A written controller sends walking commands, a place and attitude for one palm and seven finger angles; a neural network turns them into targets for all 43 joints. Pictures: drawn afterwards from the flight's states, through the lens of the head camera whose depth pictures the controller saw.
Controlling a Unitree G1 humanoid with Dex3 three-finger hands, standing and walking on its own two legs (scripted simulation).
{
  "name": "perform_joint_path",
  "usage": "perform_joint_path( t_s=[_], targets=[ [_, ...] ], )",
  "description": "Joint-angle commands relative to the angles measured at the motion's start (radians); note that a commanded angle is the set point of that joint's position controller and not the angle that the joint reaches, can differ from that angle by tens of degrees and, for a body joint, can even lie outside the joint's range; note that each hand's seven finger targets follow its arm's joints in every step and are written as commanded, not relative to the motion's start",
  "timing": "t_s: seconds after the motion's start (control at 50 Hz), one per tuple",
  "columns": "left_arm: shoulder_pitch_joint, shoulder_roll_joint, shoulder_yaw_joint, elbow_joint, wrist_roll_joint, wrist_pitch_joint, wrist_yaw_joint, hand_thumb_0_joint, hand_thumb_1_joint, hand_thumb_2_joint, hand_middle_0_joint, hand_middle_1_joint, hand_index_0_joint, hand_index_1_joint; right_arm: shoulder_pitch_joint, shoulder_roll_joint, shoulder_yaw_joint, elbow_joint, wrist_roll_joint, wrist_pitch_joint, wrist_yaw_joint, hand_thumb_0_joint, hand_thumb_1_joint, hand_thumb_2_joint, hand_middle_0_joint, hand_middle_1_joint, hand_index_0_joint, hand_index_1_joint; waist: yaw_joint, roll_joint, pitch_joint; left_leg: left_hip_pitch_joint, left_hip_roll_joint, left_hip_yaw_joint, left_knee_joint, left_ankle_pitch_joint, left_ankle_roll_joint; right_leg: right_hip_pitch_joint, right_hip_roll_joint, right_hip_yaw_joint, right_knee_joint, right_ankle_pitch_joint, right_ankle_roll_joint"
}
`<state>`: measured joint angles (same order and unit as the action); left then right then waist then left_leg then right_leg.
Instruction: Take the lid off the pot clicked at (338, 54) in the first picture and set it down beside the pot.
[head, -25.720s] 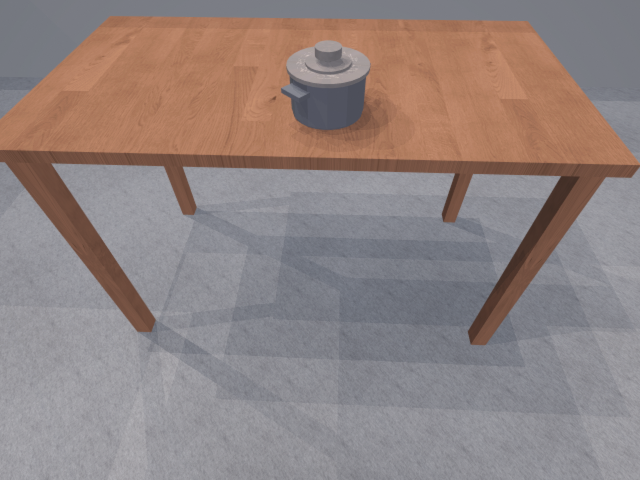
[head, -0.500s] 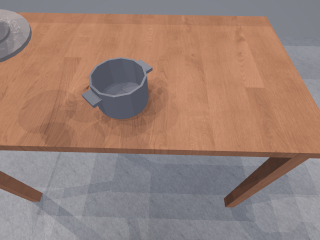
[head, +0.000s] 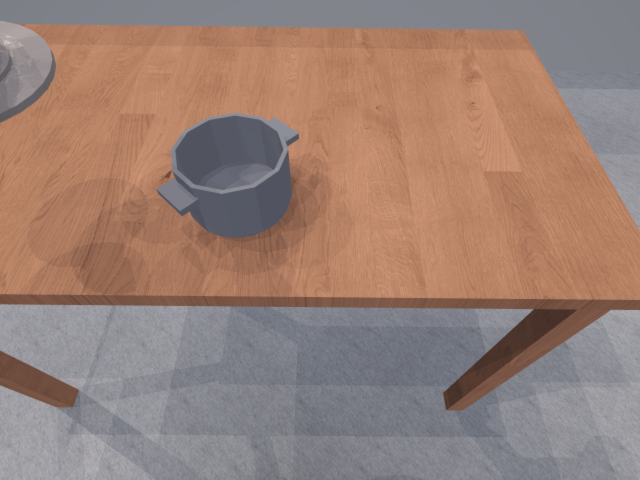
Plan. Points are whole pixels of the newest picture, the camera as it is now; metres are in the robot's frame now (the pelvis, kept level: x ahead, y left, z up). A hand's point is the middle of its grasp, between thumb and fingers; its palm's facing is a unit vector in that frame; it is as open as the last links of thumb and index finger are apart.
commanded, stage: move the lid sideways beside the pot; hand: left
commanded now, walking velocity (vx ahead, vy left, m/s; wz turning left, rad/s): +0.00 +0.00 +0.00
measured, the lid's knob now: out of the picture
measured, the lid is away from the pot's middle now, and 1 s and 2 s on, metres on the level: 0.24 0.23 0.24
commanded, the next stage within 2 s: lower the lid onto the table in 0.02 s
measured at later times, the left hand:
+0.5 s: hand out of the picture +0.46 +0.34 +0.27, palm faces -0.23 -0.21 -0.95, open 8.1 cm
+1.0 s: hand out of the picture +0.46 +0.32 +0.24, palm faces -0.29 -0.21 -0.93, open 8.1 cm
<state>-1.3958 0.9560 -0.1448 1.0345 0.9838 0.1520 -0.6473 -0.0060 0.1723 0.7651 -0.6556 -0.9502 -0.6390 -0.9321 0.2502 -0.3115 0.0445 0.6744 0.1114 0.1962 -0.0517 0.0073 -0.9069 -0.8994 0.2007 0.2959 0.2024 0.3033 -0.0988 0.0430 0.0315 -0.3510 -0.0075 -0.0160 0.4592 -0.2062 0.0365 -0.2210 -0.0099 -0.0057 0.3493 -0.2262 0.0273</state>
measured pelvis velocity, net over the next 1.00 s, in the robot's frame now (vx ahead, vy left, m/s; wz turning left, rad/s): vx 0.00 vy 0.00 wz -0.01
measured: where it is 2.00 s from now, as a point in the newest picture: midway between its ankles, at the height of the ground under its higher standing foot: outside the picture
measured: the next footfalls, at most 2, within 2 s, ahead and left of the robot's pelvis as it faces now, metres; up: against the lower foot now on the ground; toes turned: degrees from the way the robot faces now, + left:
none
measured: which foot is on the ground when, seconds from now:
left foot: down 0.00-1.00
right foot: down 0.00-1.00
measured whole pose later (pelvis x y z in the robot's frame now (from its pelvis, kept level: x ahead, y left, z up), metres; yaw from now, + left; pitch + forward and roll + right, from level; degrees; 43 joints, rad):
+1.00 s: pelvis +0.00 +0.00 +0.00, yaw +0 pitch +6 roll -2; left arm -1.34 0.91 -0.13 1.14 0.97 0.17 -0.61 -0.01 0.18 0.76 -0.65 -0.95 -0.63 -0.93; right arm 0.29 -0.31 0.03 0.69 0.11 0.16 -0.04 0.01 -0.91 -0.90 0.20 0.30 0.20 0.30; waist -0.12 0.04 0.01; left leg -0.38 0.00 -0.02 0.50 -0.23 0.03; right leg -0.25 0.00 0.00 0.39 -0.25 0.03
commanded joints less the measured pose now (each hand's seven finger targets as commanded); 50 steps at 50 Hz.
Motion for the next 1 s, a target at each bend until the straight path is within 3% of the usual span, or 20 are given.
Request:
perform_joint_path(
  t_s=[0.0, 0.06, 0.1, 0.14, 0.16, 0.18, 0.2, 0.24, 0.26, 0.28, 0.32, 0.36, 0.38, 0.5, 0.62, 0.7, 0.8, 0.92, 0.96, 0.98],
  targets=[
    [-0.594, 0.277, 0.077, -0.251, 0.026, -0.005, 0.062, 0.000, 0.612, 0.966, -0.830, -1.055, -0.822, -1.032, 0.045, -0.168, -0.053, -0.076, -0.009, -0.026, -0.015, 0.000, -0.900, -0.900, 0.200, 0.300, 0.200, 0.300, -0.001, 0.143, -0.477, 0.379, -0.019, 0.020, 0.004, 0.415, 0.061, 0.016, 0.072, -0.067, 0.000, 0.278, -0.057],
    [-0.513, 0.280, 0.082, -0.179, 0.020, -0.016, 0.058, 0.000, 0.612, 0.966, -0.830, -1.055, -0.822, -1.032, 0.063, -0.171, -0.051, -0.074, -0.003, -0.030, -0.017, 0.000, -0.900, -0.900, 0.200, 0.300, 0.200, 0.300, -0.004, 0.079, -0.435, 0.327, -0.019, 0.032, 0.000, 0.381, 0.062, 0.032, 0.068, -0.067, -0.006, 0.295, -0.056],
    [-0.568, 0.324, 0.109, -0.215, 0.034, -0.015, 0.063, 0.000, 0.612, 0.966, -0.830, -1.055, -0.822, -1.032, 0.057, -0.171, -0.053, -0.078, -0.011, -0.022, -0.013, 0.000, -0.900, -0.900, 0.200, 0.300, 0.200, 0.300, 0.003, 0.098, -0.478, 0.337, -0.022, 0.032, 0.007, 0.402, 0.066, 0.053, 0.069, -0.058, 0.006, 0.317, -0.054],
    [-0.573, 0.244, 0.038, -0.113, 0.026, 0.034, 0.051, 0.000, 0.612, 0.966, -0.830, -1.055, -0.822, -1.032, 0.066, -0.171, -0.054, -0.059, -0.002, -0.033, -0.006, 0.000, -0.900, -0.900, 0.200, 0.300, 0.200, 0.300, -0.014, 0.090, -0.410, 0.311, -0.029, 0.031, -0.003, 0.343, 0.062, 0.029, 0.072, -0.065, 0.000, 0.312, -0.050],
    [-0.529, 0.236, 0.041, -0.095, 0.014, 0.034, 0.044, 0.000, 0.612, 0.966, -0.830, -1.055, -0.822, -1.032, 0.080, -0.175, -0.057, -0.062, 0.002, -0.038, -0.002, 0.000, -0.900, -0.900, 0.200, 0.300, 0.200, 0.300, -0.011, 0.078, -0.394, 0.302, -0.027, 0.033, -0.002, 0.363, 0.060, 0.033, 0.070, -0.068, -0.006, 0.326, -0.052],
    [-0.562, 0.280, 0.064, -0.127, 0.025, 0.040, 0.050, 0.000, 0.612, 0.966, -0.830, -1.055, -0.822, -1.032, 0.077, -0.179, -0.055, -0.061, -0.001, -0.035, 0.001, 0.000, -0.900, -0.900, 0.200, 0.300, 0.200, 0.300, -0.010, 0.073, -0.415, 0.308, -0.025, 0.033, -0.003, 0.359, 0.058, 0.045, 0.070, -0.062, -0.001, 0.322, -0.048],
    [-0.583, 0.269, 0.058, -0.139, 0.029, 0.046, 0.051, 0.000, 0.612, 0.966, -0.830, -1.055, -0.822, -1.032, 0.068, -0.177, -0.054, -0.065, -0.004, -0.036, 0.000, 0.000, -0.900, -0.900, 0.200, 0.300, 0.200, 0.300, -0.010, 0.097, -0.436, 0.322, -0.026, 0.032, 0.003, 0.365, 0.062, 0.040, 0.071, -0.062, 0.006, 0.321, -0.051],
    [-0.557, 0.208, 0.010, -0.078, 0.027, 0.057, 0.050, 0.000, 0.612, 0.966, -0.830, -1.055, -0.822, -1.032, 0.082, -0.173, -0.053, -0.058, -0.002, -0.047, -0.004, 0.000, -0.900, -0.900, 0.200, 0.300, 0.200, 0.300, -0.025, 0.070, -0.386, 0.304, -0.025, 0.030, -0.002, 0.321, 0.063, 0.012, 0.076, -0.072, -0.003, 0.290, -0.050],
    [-0.534, 0.190, -0.001, -0.093, 0.013, 0.053, 0.045, 0.000, 0.612, 0.966, -0.830, -1.055, -0.822, -1.032, 0.092, -0.176, -0.053, -0.058, 0.003, -0.053, -0.004, 0.000, -0.900, -0.900, 0.200, 0.300, 0.200, 0.300, -0.022, 0.081, -0.387, 0.315, -0.019, 0.029, -0.007, 0.349, 0.061, 0.013, 0.073, -0.073, -0.009, 0.303, -0.052],
    [-0.578, 0.253, 0.039, -0.138, 0.029, 0.056, 0.055, 0.000, 0.612, 0.966, -0.830, -1.055, -0.822, -1.032, 0.091, -0.181, -0.055, -0.056, -0.004, -0.049, -0.001, 0.000, -0.900, -0.900, 0.200, 0.300, 0.200, 0.300, -0.017, 0.089, -0.418, 0.325, -0.021, 0.028, -0.004, 0.338, 0.059, 0.029, 0.076, -0.067, -0.003, 0.297, -0.049],
    [-0.621, 0.264, 0.048, -0.176, 0.035, 0.056, 0.064, 0.000, 0.612, 0.966, -0.830, -1.055, -0.822, -1.032, 0.090, -0.178, -0.056, -0.057, -0.006, -0.057, -0.006, 0.000, -0.900, -0.900, 0.200, 0.300, 0.200, 0.300, -0.016, 0.121, -0.468, 0.355, -0.025, 0.025, 0.002, 0.353, 0.064, 0.033, 0.077, -0.064, 0.007, 0.306, -0.052],
    [-0.596, 0.216, 0.018, -0.178, 0.022, 0.054, 0.062, 0.000, 0.612, 0.966, -0.830, -1.055, -0.822, -1.032, 0.099, -0.175, -0.059, -0.061, -0.004, -0.070, -0.011, 0.000, -0.900, -0.900, 0.200, 0.300, 0.200, 0.300, -0.021, 0.149, -0.470, 0.382, -0.021, 0.018, 0.008, 0.412, 0.062, 0.009, 0.080, -0.072, 0.000, 0.311, -0.057],
    [-0.642, 0.259, 0.054, -0.228, 0.029, 0.057, 0.070, 0.000, 0.612, 0.966, -0.830, -1.055, -0.822, -1.032, 0.101, -0.179, -0.063, -0.052, -0.008, -0.069, -0.010, 0.000, -0.900, -0.900, 0.200, 0.300, 0.200, 0.300, -0.015, 0.144, -0.501, 0.404, -0.020, 0.011, 0.010, 0.399, 0.062, 0.021, 0.083, -0.067, 0.007, 0.304, -0.051],
    [-0.552, 0.188, 0.013, -0.120, 0.019, 0.056, 0.070, 0.000, 0.612, 0.966, -0.830, -1.055, -0.822, -1.032, 0.095, -0.175, -0.060, -0.045, -0.006, -0.078, -0.009, 0.000, -0.900, -0.900, 0.200, 0.300, 0.200, 0.300, -0.028, 0.133, -0.409, 0.355, -0.022, 0.015, 0.014, 0.346, 0.060, -0.032, 0.082, -0.075, 0.006, 0.269, -0.054],
    [-0.549, 0.251, 0.050, -0.123, 0.021, 0.040, 0.079, 0.000, 0.612, 0.966, -0.830, -1.055, -0.822, -1.032, 0.097, -0.180, -0.054, -0.044, -0.003, -0.072, -0.011, 0.000, -0.900, -0.900, 0.200, 0.300, 0.200, 0.300, -0.025, 0.081, -0.419, 0.310, -0.023, 0.025, 0.010, 0.308, 0.061, 0.012, 0.078, -0.065, 0.014, 0.291, -0.050],
    [-0.590, 0.254, 0.062, -0.181, 0.023, 0.031, 0.087, 0.000, 0.612, 0.966, -0.830, -1.055, -0.822, -1.032, 0.101, -0.179, -0.062, -0.048, -0.009, -0.076, -0.014, 0.000, -0.900, -0.900, 0.200, 0.300, 0.200, 0.300, -0.021, 0.147, -0.496, 0.380, -0.023, 0.009, 0.028, 0.412, 0.063, 0.002, 0.084, -0.066, 0.030, 0.318, -0.053],
    [-0.530, 0.197, 0.041, -0.143, 0.009, 0.026, 0.085, 0.000, 0.612, 0.966, -0.830, -1.055, -0.822, -1.032, 0.103, -0.179, -0.068, -0.043, -0.008, -0.074, -0.004, 0.000, -0.900, -0.900, 0.200, 0.300, 0.200, 0.300, -0.027, 0.132, -0.460, 0.380, -0.019, 0.005, 0.040, 0.434, 0.058, -0.040, 0.085, -0.071, 0.032, 0.313, -0.051],
    [-0.469, 0.249, 0.076, -0.094, 0.010, 0.011, 0.088, 0.000, 0.612, 0.966, -0.830, -1.055, -0.822, -1.032, 0.106, -0.179, -0.063, -0.047, -0.007, -0.059, 0.003, 0.000, -0.900, -0.900, 0.200, 0.300, 0.200, 0.300, -0.024, 0.052, -0.428, 0.291, -0.027, 0.022, 0.044, 0.375, 0.063, 0.003, 0.081, -0.062, 0.037, 0.345, -0.045],
    [-0.480, 0.239, 0.071, -0.139, 0.001, 0.003, 0.088, 0.000, 0.612, 0.966, -0.830, -1.055, -0.822, -1.032, 0.097, -0.179, -0.066, -0.058, -0.005, -0.057, 0.003, 0.000, -0.900, -0.900, 0.200, 0.300, 0.200, 0.300, -0.021, 0.099, -0.456, 0.316, -0.024, 0.022, 0.044, 0.426, 0.061, 0.005, 0.077, -0.058, 0.037, 0.362, -0.051],
    [-0.515, 0.275, 0.096, -0.183, 0.011, 0.003, 0.094, 0.000, 0.612, 0.966, -0.830, -1.055, -0.822, -1.032, 0.102, -0.181, -0.069, -0.058, -0.013, -0.052, 0.004, 0.000, -0.900, -0.900, 0.200, 0.300, 0.200, 0.300, -0.018, 0.106, -0.498, 0.337, -0.028, 0.017, 0.050, 0.437, 0.065, 0.020, 0.081, -0.054, 0.043, 0.370, -0.047]
  ],
)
